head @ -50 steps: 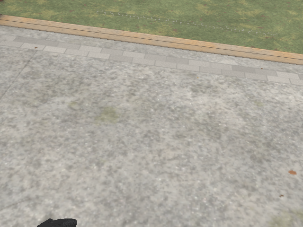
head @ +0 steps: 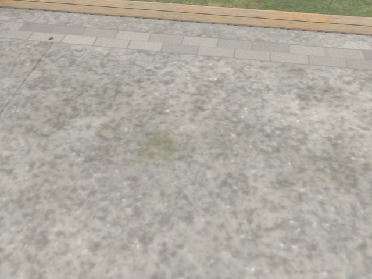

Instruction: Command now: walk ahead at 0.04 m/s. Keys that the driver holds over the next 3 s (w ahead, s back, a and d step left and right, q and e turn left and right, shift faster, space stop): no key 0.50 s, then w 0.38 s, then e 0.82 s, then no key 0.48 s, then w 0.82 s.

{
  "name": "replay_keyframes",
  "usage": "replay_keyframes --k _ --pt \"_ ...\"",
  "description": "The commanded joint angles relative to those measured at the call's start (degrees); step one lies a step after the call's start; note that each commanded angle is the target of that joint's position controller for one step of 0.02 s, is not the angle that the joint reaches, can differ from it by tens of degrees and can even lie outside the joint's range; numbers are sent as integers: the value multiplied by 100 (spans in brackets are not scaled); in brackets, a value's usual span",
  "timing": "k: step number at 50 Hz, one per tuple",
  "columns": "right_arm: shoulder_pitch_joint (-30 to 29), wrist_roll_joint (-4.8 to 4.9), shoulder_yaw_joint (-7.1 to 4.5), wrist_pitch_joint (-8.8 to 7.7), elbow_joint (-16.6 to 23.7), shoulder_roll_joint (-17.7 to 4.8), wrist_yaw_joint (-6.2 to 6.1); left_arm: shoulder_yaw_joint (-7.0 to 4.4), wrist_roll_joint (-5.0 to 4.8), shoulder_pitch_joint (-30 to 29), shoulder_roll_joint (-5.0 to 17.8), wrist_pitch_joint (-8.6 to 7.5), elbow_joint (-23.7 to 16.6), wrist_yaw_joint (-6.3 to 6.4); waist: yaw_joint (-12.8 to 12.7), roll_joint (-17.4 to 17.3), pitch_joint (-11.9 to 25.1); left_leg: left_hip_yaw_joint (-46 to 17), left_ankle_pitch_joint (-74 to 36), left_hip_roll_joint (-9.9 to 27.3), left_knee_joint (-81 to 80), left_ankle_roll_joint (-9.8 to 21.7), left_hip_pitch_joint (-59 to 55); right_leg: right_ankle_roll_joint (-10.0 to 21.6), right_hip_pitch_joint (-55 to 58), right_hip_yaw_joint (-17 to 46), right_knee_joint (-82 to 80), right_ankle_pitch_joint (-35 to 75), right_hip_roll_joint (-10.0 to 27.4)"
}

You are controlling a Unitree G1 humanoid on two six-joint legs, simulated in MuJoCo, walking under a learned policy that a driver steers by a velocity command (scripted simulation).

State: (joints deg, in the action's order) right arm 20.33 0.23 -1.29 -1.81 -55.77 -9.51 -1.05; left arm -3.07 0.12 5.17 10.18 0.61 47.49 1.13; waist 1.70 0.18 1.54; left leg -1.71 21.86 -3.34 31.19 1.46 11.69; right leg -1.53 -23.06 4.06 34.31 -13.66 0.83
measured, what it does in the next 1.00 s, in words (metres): walks ahead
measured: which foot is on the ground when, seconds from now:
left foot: down 0.00-0.76, up 0.78-1.00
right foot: down 0.00-1.00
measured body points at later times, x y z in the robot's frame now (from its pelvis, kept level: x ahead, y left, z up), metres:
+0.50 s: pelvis +0.01 -0.02 +0.00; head +0.02 -0.01 +0.45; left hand +0.11 +0.23 -0.14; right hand +0.01 -0.24 -0.16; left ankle -0.06 +0.11 -0.73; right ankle +0.04 -0.13 -0.73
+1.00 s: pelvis +0.11 -0.07 +0.02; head +0.13 -0.09 +0.47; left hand +0.09 +0.16 -0.12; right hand +0.23 -0.34 -0.11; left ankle +0.19 +0.10 -0.65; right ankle +0.06 -0.14 -0.73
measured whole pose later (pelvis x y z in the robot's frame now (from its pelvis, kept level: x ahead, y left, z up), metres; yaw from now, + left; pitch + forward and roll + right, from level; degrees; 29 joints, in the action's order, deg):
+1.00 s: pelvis +0.11 -0.07 +0.02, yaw -2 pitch +1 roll +2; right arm 8.5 0.5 -5.0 -3.7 -52.0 -14.2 -1.3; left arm -1.4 0.1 24.2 9.1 -4.5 57.1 -0.3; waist -2.4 -0.8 -0.3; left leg -1.5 7.4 3.2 56.0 1.7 35.7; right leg 4.4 -5.3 0.2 17.6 -13.4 -2.4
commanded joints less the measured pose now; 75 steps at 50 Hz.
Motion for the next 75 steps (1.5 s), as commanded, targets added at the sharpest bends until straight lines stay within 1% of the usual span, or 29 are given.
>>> replay_keyframes --k 1,22,25,27,29,30,32,35,37,38,39,40,41,43,45,47,49,53,57,59,61,62,63,64,65,67,69,71,75 --pt "565 -34 -80 85 50 -387 -56 -138 21 245 498 -41 -220 -43 -152 320 155 -158 -1660 285 -358 -64 699 457 1368 237 -143 2394 284" --pt "317 1 -159 193 -391 -286 -111 -182 -55 483 486 -2 137 72 -155 1 -276 -104 -1260 412 -617 -175 226 351 1393 108 -400 1626 103" --pt "357 14 -155 202 -460 -306 -126 -157 -59 524 451 34 180 73 -179 -29 -417 -125 -923 431 -740 -179 335 289 1394 77 -494 1277 72" --pt "523 43 -194 214 -530 -383 -153 -157 -65 570 439 60 232 104 -147 -151 -488 -179 492 416 -926 -14 453 263 1234 -166 -333 -237 -188" --pt "628 111 -302 170 -440 -722 -187 -172 -139 467 482 2 156 139 -21 -590 -867 -898 2163 847 -1378 485 681 250 551 -521 419 -1613 -524" --pt "721 140 -346 107 -392 -888 -194 -156 -215 291 448 -100 48 128 64 -900 -1142 -1643 2712 1381 -1828 824 655 250 33 -658 1013 -1523 -533" --pt "347 144 -375 -88 -217 -1029 -197 -138 -348 -23 476 -371 -181 102 -7 -1172 -1750 -2690 2033 2223 -2135 1311 596 422 -940 -322 1760 -1187 -31" --pt "368 214 -349 -191 -219 -888 -123 -142 -267 85 455 -566 -221 -43 -99 -859 -1391 -1976 224 2052 -1443 995 -313 612 -1081 -355 787 -1421 186" --pt "232 172 -333 -91 -196 -889 -62 -225 -208 1092 422 -529 286 -126 -452 -625 -743 -1050 -214 1366 -778 666 773 570 1344 -1037 -3 -385 -448" --pt "14 116 -321 -128 -105 -936 -48 -345 -190 1935 627 -502 551 -141 -847 -335 -389 -605 -1049 987 154 491 1364 659 2412 -743 -48 -228 -437" --pt "-280 132 -239 -223 168 -624 -57 -531 -178 2812 1367 -535 691 -145 -1143 1339 -91 299 -1024 144 2583 45 2554 1350 3272 1907 -1350 -726 992" --pt "-354 148 -228 -365 311 -480 -23 -438 -14 3176 1396 -624 793 -263 -1062 1883 231 -322 1137 -154 3915 40 3416 2090 3516 4467 -2469 -917 2144" --pt "-428 258 -301 -416 339 -692 15 -274 10 2522 1026 -702 704 -291 -666 1091 -370 -587 858 283 4441 224 3852 1961 3049 4148 -2374 -1231 2280" --pt "-518 220 -300 -370 329 -618 -4 -124 -51 1503 761 -712 447 -305 -297 162 -658 -392 -451 848 3991 421 3477 1398 2070 2335 -2318 -487 1665" --pt "-428 102 -404 -250 293 -729 -29 -42 2 1386 650 -646 460 -275 -142 384 -488 -210 -1142 974 3373 321 2830 1039 1729 1252 -2339 1333 1155" --pt "-535 28 -420 -226 368 -662 -17 17 15 1826 630 -608 668 -189 -121 439 -344 30 -1406 749 2972 112 2607 1020 1775 673 -2139 3461 967" --pt "-1055 -19 -383 -202 619 -517 -26 49 -8 1992 708 -553 780 -60 -161 427 -308 105 -1721 553 2218 -85 2549 966 1780 392 -2009 4482 848" --pt "-2108 39 -318 -170 1071 -506 -4 -16 -58 2003 1056 -410 767 141 -326 662 -291 126 -2333 189 718 -224 2008 786 1487 351 -1704 4268 673" --pt "-2499 51 -294 -125 1312 -695 17 -82 -148 1999 1003 -336 758 169 -348 681 -289 -145 -1996 184 357 -204 2013 1005 1728 952 -1326 3838 919" --pt "-2325 22 -323 -193 1307 -868 39 -130 -181 1754 996 -299 642 196 -209 684 -178 -274 -1746 202 -30 -103 1753 1005 1907 1286 -982 3566 941" --pt "-1552 -29 -406 -301 1083 -1086 41 -167 -166 1307 1032 -270 412 168 184 458 234 -167 -2649 175 -912 170 324 769 1593 1255 -147 3513 470" --pt "-777 -164 -493 -327 951 -1468 -10 -121 -70 1115 869 -293 155 130 371 -203 1009 -886 -4757 1103 -638 569 -1420 505 635 975 1175 2305 -30" --pt "-673 -230 -443 -250 1009 -1571 -8 22 -29 2157 257 -309 234 86 -106 -1653 1949 -2408 -7245 2693 -283 1562 -3000 272 -741 690 2839 -2738 -1030" --pt "-867 -122 -418 -177 1159 -1330 18 -82 -129 2570 880 -241 311 47 -182 -1359 2304 -2996 -5499 3103 -681 1868 -2505 147 -886 748 3721 -2894 -628" --pt "-1383 -40 -319 -130 1346 -973 8 -215 -202 2066 1196 -96 275 78 -189 -731 1481 -2410 -4234 2684 -907 1659 -1765 6 -1222 483 3982 -2406 -325" --pt "-1898 -64 -231 1 1400 -781 -30 -303 -166 1564 1217 192 109 197 -332 -449 566 -1482 -2529 2023 -1311 1221 -407 -200 -1165 204 3770 -1713 -6" --pt "-1975 -197 -273 39 1348 -990 -47 -298 -131 1539 1012 313 -34 195 -429 -692 293 -831 -2064 1671 -1637 1143 528 -239 -577 -57 3471 -1260 -23" --pt "-1880 -178 -294 30 1271 -1079 -120 -266 -152 1446 860 295 -197 201 -403 -768 318 -601 -2075 1723 -1731 1253 528 -246 -526 -186 3043 -1125 4" --pt "-1789 -107 -363 75 1217 -1332 -238 -216 -107 936 897 277 -524 135 -282 -705 473 -466 -1768 2038 -1850 1352 255 -185 -474 -236 2223 -847 242"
